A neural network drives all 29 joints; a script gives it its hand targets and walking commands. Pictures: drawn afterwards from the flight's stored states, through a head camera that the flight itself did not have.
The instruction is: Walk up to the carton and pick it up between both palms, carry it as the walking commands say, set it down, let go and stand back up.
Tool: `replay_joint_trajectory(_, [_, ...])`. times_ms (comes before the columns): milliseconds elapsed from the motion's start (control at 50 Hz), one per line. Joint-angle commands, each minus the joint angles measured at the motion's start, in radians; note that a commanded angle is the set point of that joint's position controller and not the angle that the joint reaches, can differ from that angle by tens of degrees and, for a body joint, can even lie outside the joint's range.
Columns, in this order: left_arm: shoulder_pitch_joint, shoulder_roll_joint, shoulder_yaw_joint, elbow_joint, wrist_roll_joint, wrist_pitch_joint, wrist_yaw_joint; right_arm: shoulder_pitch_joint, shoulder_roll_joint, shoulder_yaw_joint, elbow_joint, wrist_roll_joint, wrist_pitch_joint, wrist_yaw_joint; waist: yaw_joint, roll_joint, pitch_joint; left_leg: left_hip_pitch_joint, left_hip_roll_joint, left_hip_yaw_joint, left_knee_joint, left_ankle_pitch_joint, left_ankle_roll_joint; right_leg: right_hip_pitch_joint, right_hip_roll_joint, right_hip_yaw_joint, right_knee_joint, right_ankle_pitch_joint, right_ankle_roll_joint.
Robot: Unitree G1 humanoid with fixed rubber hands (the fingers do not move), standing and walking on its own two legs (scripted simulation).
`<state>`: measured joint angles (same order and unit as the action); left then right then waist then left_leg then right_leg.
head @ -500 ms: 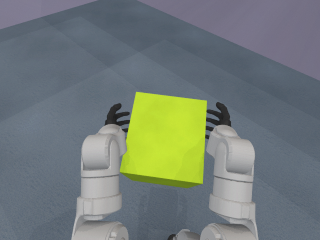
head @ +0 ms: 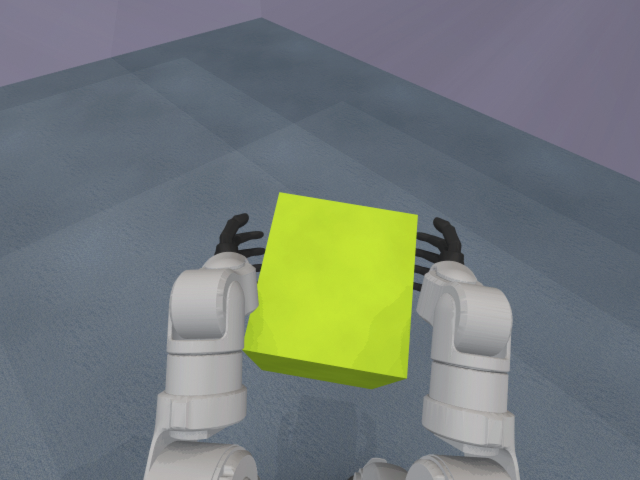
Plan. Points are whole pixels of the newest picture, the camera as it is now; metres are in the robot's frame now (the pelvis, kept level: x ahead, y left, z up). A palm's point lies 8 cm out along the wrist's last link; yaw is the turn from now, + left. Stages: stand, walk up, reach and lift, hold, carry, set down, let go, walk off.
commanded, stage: carry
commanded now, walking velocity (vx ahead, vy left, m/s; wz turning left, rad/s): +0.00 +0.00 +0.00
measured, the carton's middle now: (330, 301) +0.33 +0.00 +0.04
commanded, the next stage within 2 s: none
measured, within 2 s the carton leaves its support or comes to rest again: neither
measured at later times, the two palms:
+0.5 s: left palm (188, 310) +0.26 +0.16 +0.11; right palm (417, 314) +0.27 -0.09 +0.12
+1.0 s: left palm (176, 322) +0.24 +0.16 +0.12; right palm (413, 330) +0.25 -0.08 +0.12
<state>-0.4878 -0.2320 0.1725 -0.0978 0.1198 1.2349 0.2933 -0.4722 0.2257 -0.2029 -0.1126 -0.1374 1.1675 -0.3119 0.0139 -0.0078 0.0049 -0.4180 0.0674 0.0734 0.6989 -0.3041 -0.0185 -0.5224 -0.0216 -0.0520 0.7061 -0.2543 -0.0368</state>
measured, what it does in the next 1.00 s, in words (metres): steps on the spot: right foot, then right foot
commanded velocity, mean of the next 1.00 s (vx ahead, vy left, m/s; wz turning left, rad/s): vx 0.00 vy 0.00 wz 0.00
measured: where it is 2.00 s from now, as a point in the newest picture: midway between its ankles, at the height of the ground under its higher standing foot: outside the picture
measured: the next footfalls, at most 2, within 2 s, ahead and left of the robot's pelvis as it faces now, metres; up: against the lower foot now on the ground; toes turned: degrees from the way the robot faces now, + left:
right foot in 0.06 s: +0.14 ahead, -0.10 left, +0.00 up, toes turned -3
right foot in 0.48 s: +0.02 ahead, -0.07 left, +0.00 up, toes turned +2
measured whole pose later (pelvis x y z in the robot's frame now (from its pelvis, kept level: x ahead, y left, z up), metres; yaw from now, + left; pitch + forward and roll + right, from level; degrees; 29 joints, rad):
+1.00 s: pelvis -0.06 +0.04 +0.00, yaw +2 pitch +0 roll -1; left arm -0.48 -0.23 0.17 -0.05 0.11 1.23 0.29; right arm -0.45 0.22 -0.20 -0.09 -0.14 1.19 -0.31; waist 0.01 0.04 -0.05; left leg -0.51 0.02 0.07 0.62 -0.12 0.03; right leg -0.40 0.01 -0.05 0.71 -0.31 -0.03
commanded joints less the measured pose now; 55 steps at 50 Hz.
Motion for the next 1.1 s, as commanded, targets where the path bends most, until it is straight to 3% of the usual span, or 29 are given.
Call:
replay_joint_trajectory(0, [-0.433, -1.0, -0.526, -0.071, -0.349, -0.05, -0.223, -0.463, 1.001, 0.554, -0.045, 0.375, 0.037, 0.248, 0.029, 0.115, -0.428, -0.209, 0.116, -0.083, -0.292, -0.345, 0.027, 0.411, 0.016, -0.001, 0.038, -0.026, 0.024])
replay_joint_trajectory(20, [-0.417, -1.0, -0.511, -0.056, -0.345, -0.043, -0.225, -0.416, 0.995, 0.538, -0.016, 0.361, 0.045, 0.245, 0.025, 0.029, -0.435, -0.122, 0.052, -0.052, -0.147, -0.196, 0.023, 0.393, -0.03, 0.067, -0.143, -0.006, 0.017])
replay_joint_trajectory(40, [-0.398, -0.978, -0.498, -0.059, -0.349, -0.031, -0.22, -0.426, 0.991, 0.537, -0.059, 0.369, 0.048, 0.229, 0.012, -0.163, -0.451, -0.075, 0.002, -0.048, 0.005, -0.087, 0.017, 0.377, -0.165, 0.256, -0.318, 0.09, -0.007])
replay_joint_trajectory(60, [-0.366, -0.96, -0.484, -0.028, -0.332, -0.028, -0.22, -0.404, 0.981, 0.545, -0.026, 0.356, 0.055, 0.229, 0.003, -0.211, -0.473, -0.07, -0.022, -0.062, 0.031, -0.07, 0.004, 0.392, -0.261, 0.348, -0.315, 0.212, -0.055])
replay_joint_trajectory(80, [-0.369, -0.966, -0.488, -0.043, -0.345, -0.028, -0.222, -0.432, 0.966, 0.552, -0.063, 0.362, 0.055, 0.222, 0.013, -0.274, -0.476, -0.072, -0.045, -0.04, 0.109, -0.18, 0.009, 0.301, -0.326, 0.405, -0.37, -0.044, -0.095])
replay_joint_trajectory(100, [-0.38, -0.981, -0.483, -0.035, -0.338, -0.031, -0.226, -0.432, 0.987, 0.56, -0.032, 0.359, 0.057, 0.228, 0.011, -0.248, -0.457, -0.013, -0.048, -0.032, 0.163, -0.175, 0.014, 0.19, -0.336, 0.422, -0.434, -0.291, -0.124])
replay_joint_trajectory(120, [-0.406, -0.994, -0.485, -0.028, -0.339, -0.032, -0.232, -0.477, 0.994, 0.55, -0.027, 0.356, 0.052, 0.233, 0.009, -0.234, -0.413, 0.04, -0.058, -0.012, 0.196, -0.153, 0.022, 0.074, -0.322, 0.359, -0.486, -0.439, -0.11])
replay_joint_trajectory(160, [-0.39, -0.983, -0.482, -0.027, -0.321, -0.04, -0.231, -0.423, 1.007, 0.546, 0.012, 0.354, 0.044, 0.248, -0.008, -0.17, -0.414, 0.161, -0.076, 0.032, 0.073, -0.096, 0.048, 0.012, -0.258, 0.258, -0.492, -0.426, -0.053])
replay_joint_trajectory(220, [-0.39, -0.982, -0.487, 0.009, -0.313, -0.049, -0.238, -0.446, 1.0, 0.55, 0.011, 0.346, 0.029, 0.25, -0.02, -0.179, -0.443, 0.206, -0.082, 0.04, -0.035, -0.079, 0.055, 0.036, -0.188, 0.156, -0.4, -0.381, -0.006])
replay_joint_trajectory(240, [-0.39, -0.985, -0.506, 0.011, -0.306, -0.053, -0.234, -0.403, 1.005, 0.538, 0.043, 0.341, 0.026, 0.258, -0.029, -0.015, -0.488, 0.243, -0.04, -0.048, -0.121, -0.095, 0.076, 0.013, -0.15, 0.118, -0.309, -0.353, 0.003])
replay_joint_trajectory(260, [-0.418, -0.98, -0.503, 0.003, -0.297, -0.055, -0.234, -0.448, 1.008, 0.546, 0.033, 0.348, 0.023, 0.262, -0.032, 0.061, -0.425, 0.201, 0.05, -0.167, -0.257, -0.175, 0.089, -0.021, -0.086, 0.061, -0.219, -0.327, 0.029])
replay_joint_trajectory(300, [-0.46, -1.012, -0.532, -0.033, -0.323, -0.062, -0.238, -0.465, 1.01, 0.547, 0.012, 0.346, 0.012, 0.264, -0.019, 0.254, -0.42, -0.04, 0.235, -0.425, -0.504, -0.549, 0.142, 0.123, 0.054, -0.047, 0.156, -0.163, 0.062])
replay_joint_trajectory(320, [-0.452, -0.993, -0.536, -0.026, -0.327, -0.062, -0.235, -0.417, 0.991, 0.525, 0.058, 0.332, 0.018, 0.261, -0.004, 0.323, -0.393, -0.181, 0.25, -0.374, -0.573, -0.632, 0.124, 0.215, 0.063, -0.052, 0.291, -0.155, 0.055])
replay_joint_trajectory(360, [-0.465, -1.011, -0.551, -0.04, -0.356, -0.06, -0.234, -0.414, 0.996, 0.527, 0.022, 0.342, 0.025, 0.258, 0.008, 0.233, -0.374, -0.241, 0.211, -0.286, -0.605, -0.548, 0.069, 0.307, 0.078, -0.067, 0.34, -0.123, 0.037])
replay_joint_trajectory(400, [-0.421, -0.999, -0.508, 0.01, -0.335, -0.053, -0.232, -0.42, 0.981, 0.523, 0.034, 0.349, 0.034, 0.265, 0.013, 0.19, -0.382, -0.149, 0.146, -0.185, -0.467, -0.362, 0.03, 0.322, 0.053, -0.036, 0.108, -0.111, 0.016])
replay_joint_trajectory(440, [-0.434, -0.998, -0.515, -0.027, -0.358, -0.041, -0.231, -0.404, 0.98, 0.513, 0.009, 0.354, 0.038, 0.256, 0.008, 0.125, -0.448, 0.026, 0.114, -0.184, -0.35, -0.22, 0.038, 0.343, 0.05, -0.01, -0.174, -0.102, -0.002])
replay_joint_trajectory(460, [-0.45, -1.013, -0.525, -0.098, -0.397, -0.036, -0.218, -0.425, 0.986, 0.519, -0.088, 0.385, 0.037, 0.236, 0.004, 0.082, -0.524, 0.088, 0.089, -0.18, -0.242, -0.059, 0.028, 0.369, -0.034, 0.126, -0.262, -0.082, -0.011])
replay_joint_trajectory(480, [-0.424, -0.984, -0.507, -0.039, -0.356, -0.035, -0.221, -0.398, 0.978, 0.51, -0.009, 0.35, 0.043, 0.242, 0.003, -0.06, -0.481, 0.04, 0.039, -0.15, -0.16, 0.01, 0.01, 0.369, -0.129, 0.246, -0.324, -0.093, -0.021])
replay_joint_trajectory(500, [-0.363, -0.975, -0.49, 0.008, -0.333, -0.041, -0.229, -0.386, 0.978, 0.527, 0.016, 0.34, 0.04, 0.246, 0.0, -0.137, -0.486, 0.004, 0.012, -0.124, -0.102, 0.066, 0.004, 0.382, -0.215, 0.314, -0.313, 0.125, -0.02])
replay_joint_trajectory(520, [-0.447, -0.981, -0.514, -0.114, -0.388, -0.048, -0.217, -0.398, 0.988, 0.541, -0.072, 0.377, 0.043, 0.235, -0.012, -0.179, -0.485, 0.018, 0.02, -0.086, -0.149, 0.096, -0.002, 0.343, -0.24, 0.263, -0.261, 0.137, -0.065])
replay_joint_trajectory(560, [-0.421, -1.022, -0.509, -0.076, -0.373, -0.056, -0.226, -0.452, 1.015, 0.565, -0.084, 0.385, 0.03, 0.247, -0.006, -0.078, -0.516, 0.142, 0.051, -0.124, -0.177, 0.253, 0.018, 0.249, -0.17, 0.183, -0.208, 0.131, -0.049])
replay_joint_trajectory(580, [-0.38, -1.02, -0.496, 0.006, -0.335, -0.053, -0.229, -0.469, 1.001, 0.569, -0.055, 0.371, 0.027, 0.255, -0.002, -0.053, -0.492, 0.182, 0.069, -0.152, -0.187, 0.278, 0.031, 0.195, -0.131, 0.152, -0.201, 0.069, -0.027])
replay_joint_trajectory(620, [-0.421, -1.048, -0.516, -0.064, -0.351, -0.068, -0.232, -0.516, 1.029, 0.596, -0.121, 0.406, 0.008, 0.265, -0.002, 0.049, -0.524, 0.229, 0.102, -0.193, -0.242, 0.226, 0.042, 0.173, -0.089, 0.132, -0.194, -0.075, -0.019])
replay_joint_trajectory(720, [-0.365, -0.992, -0.487, 0.009, -0.311, -0.053, -0.229, -0.423, 0.987, 0.55, -0.016, 0.365, 0.026, 0.266, -0.008, 0.023, -0.451, 0.108, 0.083, -0.212, -0.336, -0.084, 0.031, 0.158, -0.062, 0.148, -0.211, -0.229, -0.027])
replay_joint_trajectory(860, [-0.429, -1.007, -0.51, -0.017, -0.339, -0.052, -0.233, -0.433, 0.991, 0.527, -0.012, 0.358, 0.027, 0.267, -0.008, 0.045, -0.42, 0.069, 0.085, -0.217, -0.421, -0.204, 0.022, 0.165, -0.021, 0.099, -0.181, -0.261, -0.019])
replay_joint_trajectory(920, [-0.436, -1.02, -0.523, -0.049, -0.361, -0.055, -0.236, -0.465, 0.993, 0.531, -0.07, 0.363, 0.021, 0.262, -0.002, 0.024, -0.428, 0.066, 0.032, -0.168, -0.375, -0.191, -0.013, 0.174, -0.035, 0.112, -0.234, -0.336, -0.036])
replay_joint_trajectory(940, [-0.399, -0.999, -0.491, 0.023, -0.328, -0.051, -0.237, -0.421, 0.994, 0.519, 0.015, 0.344, 0.029, 0.265, -0.006, -0.01, -0.41, 0.073, 0.036, -0.175, -0.344, -0.141, 0.007, 0.149, -0.058, 0.152, -0.242, -0.311, -0.029])
replay_joint_trajectory(1000, [-0.415, -0.998, -0.476, 0.013, -0.327, -0.061, -0.243, -0.493, 1.004, 0.544, -0.028, 0.359, 0.02, 0.269, -0.005, -0.082, -0.423, 0.104, 0.035, -0.182, -0.304, -0.081, 0.022, 0.127, -0.08, 0.179, -0.265, -0.315, -0.04])
replay_joint_trajectory(1080, [-0.427, -0.997, -0.489, 0.017, -0.33, -0.075, -0.248, -0.445, 0.997, 0.519, 0.022, 0.336, 0.006, 0.275, -0.008, 0.0, -0.414, 0.104, 0.05, -0.204, -0.366, -0.155, 0.025, 0.108, -0.048, 0.135, -0.213, -0.324, -0.027])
